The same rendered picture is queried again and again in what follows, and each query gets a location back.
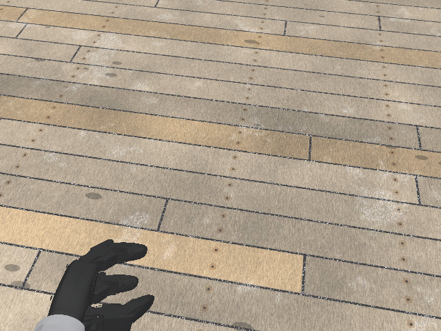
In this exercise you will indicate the robot left hand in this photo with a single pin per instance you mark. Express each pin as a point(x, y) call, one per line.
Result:
point(83, 284)

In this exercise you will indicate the left robot forearm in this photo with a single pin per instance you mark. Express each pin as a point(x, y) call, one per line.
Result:
point(59, 322)

